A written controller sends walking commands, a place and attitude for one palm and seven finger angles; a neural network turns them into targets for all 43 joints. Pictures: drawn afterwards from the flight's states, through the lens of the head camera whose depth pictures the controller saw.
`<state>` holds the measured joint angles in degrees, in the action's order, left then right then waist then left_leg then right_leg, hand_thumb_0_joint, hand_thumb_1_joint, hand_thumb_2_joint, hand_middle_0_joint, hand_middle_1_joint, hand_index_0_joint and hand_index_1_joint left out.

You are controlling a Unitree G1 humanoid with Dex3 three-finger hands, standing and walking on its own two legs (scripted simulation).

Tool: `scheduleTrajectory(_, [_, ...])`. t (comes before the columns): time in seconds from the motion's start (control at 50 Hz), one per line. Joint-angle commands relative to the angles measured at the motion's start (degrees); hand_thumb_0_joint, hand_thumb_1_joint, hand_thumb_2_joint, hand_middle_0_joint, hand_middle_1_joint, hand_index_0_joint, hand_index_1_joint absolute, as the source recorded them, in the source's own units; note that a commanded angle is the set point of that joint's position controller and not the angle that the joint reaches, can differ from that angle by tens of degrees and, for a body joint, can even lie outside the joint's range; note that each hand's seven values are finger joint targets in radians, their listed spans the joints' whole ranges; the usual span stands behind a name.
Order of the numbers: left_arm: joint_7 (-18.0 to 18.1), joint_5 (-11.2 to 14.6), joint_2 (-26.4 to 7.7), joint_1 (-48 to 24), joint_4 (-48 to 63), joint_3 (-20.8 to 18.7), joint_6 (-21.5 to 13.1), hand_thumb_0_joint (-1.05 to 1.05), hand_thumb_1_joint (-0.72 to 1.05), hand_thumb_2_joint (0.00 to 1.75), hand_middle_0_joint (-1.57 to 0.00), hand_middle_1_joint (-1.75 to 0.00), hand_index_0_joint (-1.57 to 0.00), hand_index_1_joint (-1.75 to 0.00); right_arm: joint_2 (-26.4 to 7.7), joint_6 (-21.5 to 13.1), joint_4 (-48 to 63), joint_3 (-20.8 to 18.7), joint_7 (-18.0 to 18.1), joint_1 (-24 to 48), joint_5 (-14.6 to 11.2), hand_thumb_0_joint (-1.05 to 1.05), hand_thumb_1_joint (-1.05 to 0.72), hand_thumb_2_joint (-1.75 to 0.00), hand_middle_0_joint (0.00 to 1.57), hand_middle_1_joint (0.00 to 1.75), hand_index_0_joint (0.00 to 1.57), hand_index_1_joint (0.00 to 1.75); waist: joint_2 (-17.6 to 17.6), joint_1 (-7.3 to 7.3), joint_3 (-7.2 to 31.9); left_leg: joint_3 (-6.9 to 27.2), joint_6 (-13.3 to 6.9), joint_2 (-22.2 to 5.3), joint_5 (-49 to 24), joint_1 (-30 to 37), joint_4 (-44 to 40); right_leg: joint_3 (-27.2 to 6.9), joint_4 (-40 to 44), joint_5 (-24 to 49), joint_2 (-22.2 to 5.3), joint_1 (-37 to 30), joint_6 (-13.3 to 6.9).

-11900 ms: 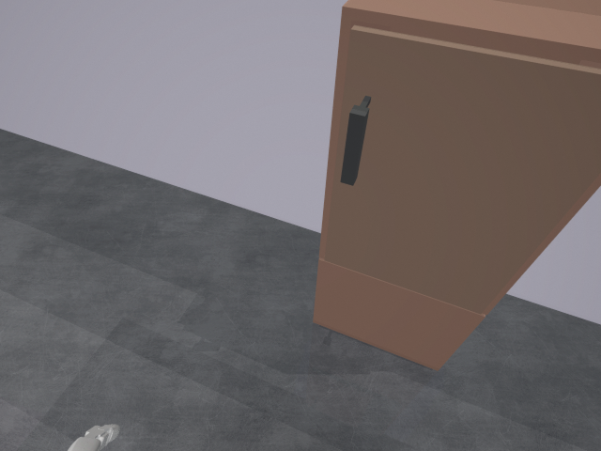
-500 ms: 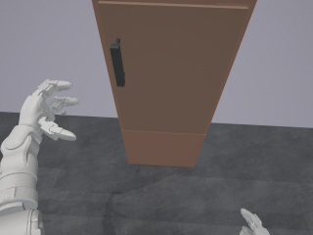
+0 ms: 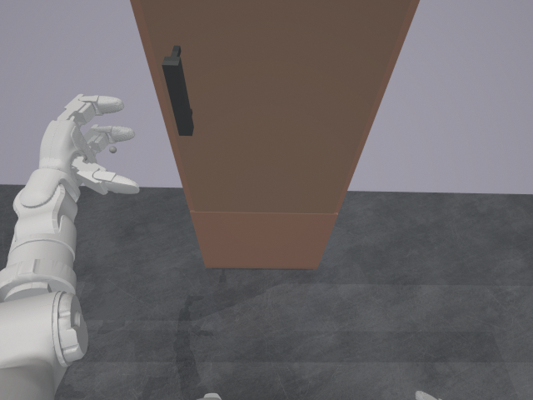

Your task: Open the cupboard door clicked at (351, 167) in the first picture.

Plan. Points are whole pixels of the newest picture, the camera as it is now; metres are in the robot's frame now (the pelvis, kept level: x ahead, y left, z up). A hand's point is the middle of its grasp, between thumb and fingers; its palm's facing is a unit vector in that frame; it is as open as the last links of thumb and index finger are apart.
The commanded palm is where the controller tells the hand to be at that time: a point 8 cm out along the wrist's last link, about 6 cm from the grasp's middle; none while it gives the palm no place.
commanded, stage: move the hooked fingers beside the handle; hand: left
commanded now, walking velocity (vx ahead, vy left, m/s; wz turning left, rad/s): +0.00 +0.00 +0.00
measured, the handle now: (181, 92) +0.61 +0.15 +0.11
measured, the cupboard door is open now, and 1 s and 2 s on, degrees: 0 0 0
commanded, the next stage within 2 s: slide the fingers in behind the handle in 1.44 s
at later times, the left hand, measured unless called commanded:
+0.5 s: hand (136, 111) +0.53 +0.21 +0.13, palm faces -0.01 -1.00 +0.00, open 14.0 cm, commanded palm +0.52 +0.26 +0.12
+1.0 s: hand (143, 104) +0.56 +0.21 +0.12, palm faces +0.01 -1.00 -0.01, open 14.0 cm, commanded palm +0.54 +0.25 +0.11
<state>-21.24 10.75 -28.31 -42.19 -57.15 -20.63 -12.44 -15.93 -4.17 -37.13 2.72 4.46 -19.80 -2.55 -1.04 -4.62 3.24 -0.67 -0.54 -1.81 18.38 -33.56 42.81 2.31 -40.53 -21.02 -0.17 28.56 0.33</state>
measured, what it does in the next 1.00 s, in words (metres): stands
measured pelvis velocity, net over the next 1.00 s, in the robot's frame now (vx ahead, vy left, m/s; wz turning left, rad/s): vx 0.02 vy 0.01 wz -0.05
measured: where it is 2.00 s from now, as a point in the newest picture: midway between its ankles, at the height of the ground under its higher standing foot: outside the picture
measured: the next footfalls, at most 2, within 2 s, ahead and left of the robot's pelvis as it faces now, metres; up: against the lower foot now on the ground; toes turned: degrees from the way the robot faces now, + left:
none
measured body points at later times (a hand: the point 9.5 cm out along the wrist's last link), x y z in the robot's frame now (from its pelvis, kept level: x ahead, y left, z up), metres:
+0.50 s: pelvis +0.00 +0.00 -0.01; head +0.11 +0.01 +0.43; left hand +0.52 +0.26 +0.13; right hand -0.03 -0.28 -0.12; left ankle +0.03 +0.11 -0.71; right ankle -0.01 -0.13 -0.71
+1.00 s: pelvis +0.02 +0.01 -0.01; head +0.14 +0.02 +0.42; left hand +0.56 +0.26 +0.12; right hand -0.04 -0.25 -0.12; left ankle +0.03 +0.11 -0.71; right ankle -0.01 -0.13 -0.71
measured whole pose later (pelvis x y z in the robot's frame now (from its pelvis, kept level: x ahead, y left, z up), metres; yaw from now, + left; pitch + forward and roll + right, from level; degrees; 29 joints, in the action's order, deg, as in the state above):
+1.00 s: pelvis +0.02 +0.01 -0.01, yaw -3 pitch +20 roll -3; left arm -17.3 2.4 -38.9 -59.5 -71.4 -27.6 -14.1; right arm -15.3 3.5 -36.1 2.5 1.5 -27.7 0.4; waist -1.9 -11.9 5.2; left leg -1.6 -0.7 -4.2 22.2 -46.4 48.9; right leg 0.9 -43.8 -22.5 2.0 40.9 0.7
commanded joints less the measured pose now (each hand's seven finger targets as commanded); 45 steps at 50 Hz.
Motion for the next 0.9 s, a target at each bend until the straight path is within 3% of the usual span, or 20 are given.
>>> scheduleTrajectory(0.0, [-0.1,0.3,-18.1,-29.7,6.9,-4.1,-5.1,0.0,-0.5,0.3,-0.3,-1.2,-0.3,-1.2,-9.8,-0.7,4.3,-3.8,0.8,-5.2,0.2,0.0,-0.9,-0.9,0.2,0.3,0.2,0.3,-3.3,-1.38,20.0,2.5,-1.1,0.8,-12.3,14.9,-3.6,-0.8,4.1,15.4,2.1,0.3,-1.2])
scheduleTrajectory(0.08, [-0.4,-0.7,-19.4,-32.0,3.9,-4.2,-5.6,0.0,-0.5,0.3,-0.3,-1.2,-0.3,-1.2,-10.0,0.5,4.1,-3.9,0.6,-6.7,0.4,0.0,-0.9,-0.9,0.2,0.3,0.2,0.3,-2.3,-2.19,21.1,2.3,-1.4,0.8,-13.8,13.1,-2.2,-1.0,3.1,17.2,2.3,0.5,-1.1])
scheduleTrajectory(0.14, [-0.3,-1.2,-19.6,-34.6,2.4,-3.9,-5.9,0.0,-0.5,0.3,-0.3,-1.2,-0.3,-1.2,-10.1,1.1,3.8,-4.0,0.4,-7.6,0.6,0.0,-0.9,-0.9,0.2,0.3,0.2,0.3,-4.7,-2.9,21.2,2.2,-1.3,0.6,-13.7,13.2,-1.7,-1.0,2.9,16.9,2.3,2.3,-0.9])
scheduleTrajectory(0.16, [0.0,-1.6,-21.7,-35.0,1.9,-5.3,-5.9,0.0,-0.5,0.3,-0.3,-1.2,-0.3,-1.2,-10.5,1.5,3.6,-4.2,0.5,-8.3,0.6,0.0,-0.9,-0.9,0.2,0.3,0.2,0.3,-3.2,-3.06,22.0,2.3,-1.4,0.4,-13.7,12.7,-1.5,-1.1,2.8,16.7,2.4,2.3,-0.9])
scheduleTrajectory(0.18, [0.0,-1.4,-20.8,-36.1,1.3,-4.4,-6.0,0.0,-0.5,0.3,-0.3,-1.2,-0.3,-1.2,-10.4,1.7,3.6,-4.1,0.6,-8.7,0.6,0.0,-0.9,-0.9,0.2,0.3,0.2,0.3,-2.4,-3.69,21.7,2.2,-1.6,0.6,-13.7,12.0,-1.2,-1.2,2.7,17.0,2.6,2.2,-0.8])
scheduleTrajectory(0.22, [0.2,-2.3,-21.4,-38.9,0.3,-4.1,-6.0,0.0,-0.5,0.3,-0.3,-1.2,-0.3,-1.2,-10.5,2.0,3.1,-4.1,0.5,-9.5,0.7,0.0,-0.9,-0.9,0.2,0.3,0.2,0.3,-5.0,-4.35,22.2,2.5,-1.5,0.5,-13.5,12.3,-0.9,-1.2,2.5,16.2,2.5,3.9,-0.8])
scheduleTrajectory(0.28, [0.9,-3.0,-23.7,-41.5,-0.8,-5.3,-6.2,0.0,-0.5,0.3,-0.3,-1.2,-0.3,-1.2,-10.8,2.4,2.6,-4.1,0.5,-11.0,1.1,0.0,-0.9,-0.9,0.2,0.3,0.2,0.3,-3.9,-5.08,23.2,2.7,-1.7,0.3,-13.8,11.4,-0.2,-1.3,2.3,16.3,2.7,3.9,-0.7])
scheduleTrajectory(0.32, [1.1,-3.8,-25.4,-42.1,-1.8,-6.1,-6.2,0.0,-0.5,0.3,-0.3,-1.2,-0.3,-1.2,-10.8,2.7,2.4,-4.1,0.4,-11.7,1.1,0.0,-0.9,-0.9,0.2,0.3,0.2,0.3,-6.7,-4.97,24.9,2.5,-1.5,0.2,-14.4,12.0,0.4,-1.5,2.0,16.6,2.7,4.8,-0.6])
scheduleTrajectory(0.34, [1.1,-4.0,-24.8,-43.4,-2.3,-5.3,-6.1,0.0,-0.5,0.3,-0.3,-1.2,-0.3,-1.2,-10.8,2.8,2.2,-4.0,0.3,-12.1,1.2,0.0,-0.9,-0.9,0.2,0.3,0.2,0.3,-6.9,-5.68,24.4,2.5,-1.5,0.2,-14.2,11.8,0.6,-1.4,2.1,16.4,2.8,5.3,-0.5])
scheduleTrajectory(0.38, [1.2,-4.2,-26.8,-43.1,-3.4,-6.8,-6.1,0.0,-0.5,0.3,-0.3,-1.2,-0.3,-1.2,-11.0,3.2,2.2,-4.1,0.2,-13.3,1.5,0.0,-0.9,-0.9,0.2,0.3,0.2,0.3,-5.2,-5.41,25.6,2.7,-1.7,0.1,-15.9,11.0,1.0,-1.4,1.6,18.0,3.1,4.1,-0.7])
scheduleTrajectory(0.4, [1.1,-4.6,-26.0,-43.6,-3.7,-5.9,-5.9,0.0,-0.5,0.3,-0.3,-1.2,-0.3,-1.2,-10.9,3.4,2.4,-4.0,0.0,-13.4,1.5,0.0,-0.9,-0.9,0.2,0.3,0.2,0.3,-7.1,-5.65,26.1,2.3,-1.5,0.2,-16.0,11.1,1.2,-1.5,1.7,18.3,3.0,4.6,-0.5])
scheduleTrajectory(0.44, [1.3,-5.4,-27.0,-45.0,-5.6,-5.8,-5.2,0.0,-0.5,0.3,-0.3,-1.2,-0.3,-1.2,-11.0,3.9,2.1,-3.9,0.0,-14.2,1.6,0.0,-0.9,-0.9,0.2,0.3,0.2,0.3,-7.1,-6.45,23.9,2.5,-1.5,0.0,-15.2,9.7,1.3,-1.3,1.7,17.3,3.0,6.1,-0.4])
scheduleTrajectory(0.5, [1.7,-5.7,-27.6,-46.4,-4.1,-6.6,-5.4,0.0,-0.5,0.3,-0.3,-1.2,-0.3,-1.2,-11.1,4.3,2.3,-4.2,-0.3,-15.8,2.1,0.0,-0.9,-0.9,0.2,0.3,0.2,0.3,-8.7,-6.35,28.0,2.8,-1.4,-0.2,-19.4,12.4,2.2,-1.1,1.0,19.8,3.4,6.0,-0.6])
scheduleTrajectory(0.52, [1.8,-6.1,-28.3,-45.7,-5.2,-7.1,-5.3,0.0,-0.5,0.3,-0.3,-1.2,-0.3,-1.2,-11.2,4.5,2.2,-4.2,-0.4,-16.0,2.1,0.0,-0.9,-0.9,0.2,0.3,0.2,0.3,-8.8,-6.32,27.6,2.8,-1.4,-0.3,-19.4,12.4,2.5,-1.0,1.1,19.3,3.4,6.9,-0.6])
scheduleTrajectory(0.58, [2.2,-6.4,-26.0,-48.6,-6.4,-5.0,-4.8,0.0,-0.5,0.3,-0.3,-1.2,-0.3,-1.2,-11.2,5.0,1.9,-4.0,-0.6,-17.0,2.5,0.0,-0.9,-0.9,0.2,0.3,0.2,0.3,-8.3,-7.93,25.5,3.2,-1.5,-0.5,-18.9,11.6,2.7,-0.7,1.1,18.3,3.6,8.9,-0.6])
scheduleTrajectory(0.62, [2.9,-7.1,-27.1,-51.2,-8.1,-5.2,-4.2,0.0,-0.5,0.3,-0.3,-1.2,-0.3,-1.2,-11.5,5.2,1.3,-3.9,-0.6,-17.8,2.6,0.0,-0.9,-0.9,0.2,0.3,0.2,0.3,-8.1,-8.98,24.6,3.6,-1.4,-0.8,-18.1,11.4,2.9,-0.5,1.3,16.9,3.6,10.9,-0.4])
scheduleTrajectory(0.68, [3.5,-7.4,-27.4,-49.1,-6.8,-6.5,-4.6,0.0,-0.5,0.3,-0.3,-1.2,-0.3,-1.2,-11.4,5.3,1.9,-4.0,-1.0,-18.7,3.3,0.0,-0.9,-0.9,0.2,0.3,0.2,0.3,-10.7,-7.58,28.3,3.7,-1.1,-0.8,-21.9,14.0,3.4,-0.2,0.3,18.3,3.8,10.7,-0.9])
scheduleTrajectory(0.72, [3.7,-7.7,-28.4,-48.1,-6.5,-7.3,-4.7,0.0,-0.5,0.3,-0.3,-1.2,-0.3,-1.2,-11.4,5.7,2.1,-4.1,-1.2,-18.9,3.4,0.0,-0.9,-0.9,0.2,0.3,0.2,0.3,-9.2,-7.39,29.2,3.6,-1.1,-1.0,-23.0,13.4,3.8,-0.2,-0.1,19.8,3.8,9.8,-0.6])
scheduleTrajectory(0.78, [3.8,-7.6,-27.1,-45.7,-4.9,-7.3,-5.0,0.0,-0.5,0.3,-0.3,-1.2,-0.3,-1.2,-11.1,6.2,2.9,-4.3,-1.6,-19.1,3.4,0.0,-0.9,-0.9,0.2,0.3,0.2,0.3,-9.7,-6.55,30.8,3.3,-1.1,-0.9,-25.9,14.5,4.1,-0.1,-0.6,22.2,4.1,8.5,-0.8])
scheduleTrajectory(0.88, [4.0,-7.4,-30.1,-45.6,-0.9,-9.7,-5.6,0.0,-0.5,0.3,-0.3,-1.2,-0.3,-1.2,-11.1,7.0,3.5,-4.5,-1.8,-18.7,3.2,0.0,-0.9,-0.9,0.2,0.3,0.2,0.3,-9.5,-5.8,31.4,2.9,-1.3,-0.8,-26.8,14.1,4.2,-0.3,-0.6,24.6,4.3,6.0,-0.8])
